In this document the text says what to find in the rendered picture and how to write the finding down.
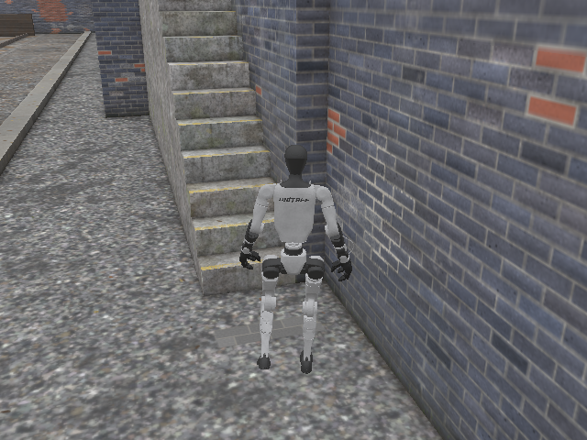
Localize left robot hand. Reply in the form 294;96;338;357
239;251;260;270

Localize right robot hand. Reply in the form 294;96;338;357
331;259;352;281

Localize robot left upper arm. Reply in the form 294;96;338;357
249;183;276;234

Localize robot left shin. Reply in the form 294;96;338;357
260;296;273;358

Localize left robot forearm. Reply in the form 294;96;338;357
241;219;259;254

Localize right robot forearm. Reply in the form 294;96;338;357
330;222;349;263

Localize robot right upper arm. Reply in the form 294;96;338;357
314;185;339;237

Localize left robot foot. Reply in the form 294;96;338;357
257;355;271;369

